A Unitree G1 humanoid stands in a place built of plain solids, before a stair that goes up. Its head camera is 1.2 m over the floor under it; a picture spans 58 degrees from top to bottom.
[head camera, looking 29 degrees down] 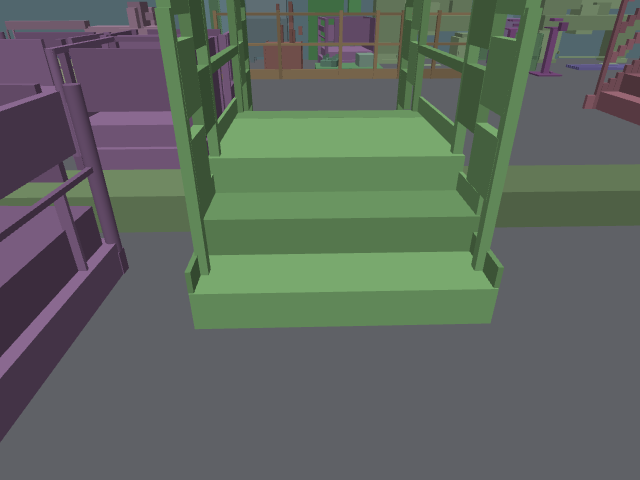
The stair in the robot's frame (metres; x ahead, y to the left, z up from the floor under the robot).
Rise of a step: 0.18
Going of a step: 0.30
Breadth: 1.25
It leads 2 degrees to the left of straight ahead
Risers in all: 3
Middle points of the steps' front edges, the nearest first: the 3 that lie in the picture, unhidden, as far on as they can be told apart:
1.41 -0.10 0.18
1.71 -0.09 0.36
2.01 -0.08 0.54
